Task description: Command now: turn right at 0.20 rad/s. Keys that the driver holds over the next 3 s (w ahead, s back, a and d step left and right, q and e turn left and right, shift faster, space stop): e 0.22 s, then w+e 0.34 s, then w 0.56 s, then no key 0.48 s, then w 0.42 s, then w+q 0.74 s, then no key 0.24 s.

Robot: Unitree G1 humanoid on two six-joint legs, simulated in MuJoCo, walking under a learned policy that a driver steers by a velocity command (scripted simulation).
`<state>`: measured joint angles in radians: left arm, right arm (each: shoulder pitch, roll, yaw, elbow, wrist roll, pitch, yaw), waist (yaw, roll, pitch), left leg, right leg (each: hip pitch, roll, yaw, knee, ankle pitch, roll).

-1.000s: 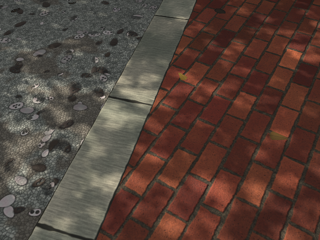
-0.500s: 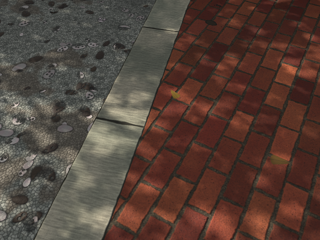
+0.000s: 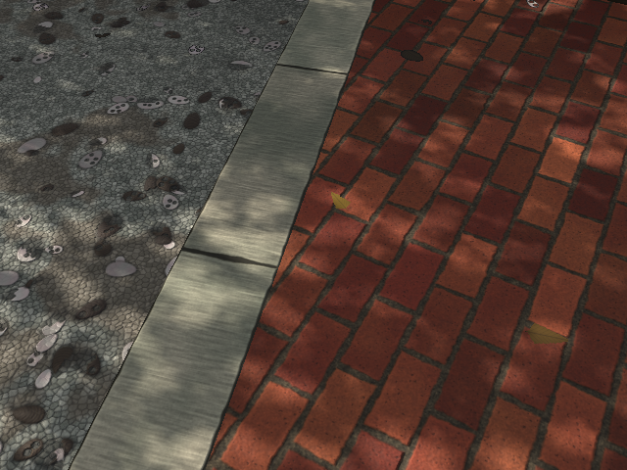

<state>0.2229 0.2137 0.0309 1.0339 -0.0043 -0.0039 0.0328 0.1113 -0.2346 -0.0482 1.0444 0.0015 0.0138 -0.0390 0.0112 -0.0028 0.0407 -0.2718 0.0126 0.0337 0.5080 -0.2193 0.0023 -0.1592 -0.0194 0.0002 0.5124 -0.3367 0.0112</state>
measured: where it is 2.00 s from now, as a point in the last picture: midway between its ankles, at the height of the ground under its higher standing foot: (473, 440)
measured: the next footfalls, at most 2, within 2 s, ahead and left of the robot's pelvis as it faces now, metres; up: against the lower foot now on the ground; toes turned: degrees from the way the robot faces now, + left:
right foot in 0.40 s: -0.03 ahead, -0.14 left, +0.00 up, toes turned -16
left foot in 0.88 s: +0.41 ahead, -0.07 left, +0.00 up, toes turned -21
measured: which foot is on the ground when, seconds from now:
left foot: down 0.00-0.38, up 0.40-0.86, down 0.88-1.00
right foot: down 0.00-0.16, up 0.18-0.38, down 0.40-0.90, up 0.92-1.00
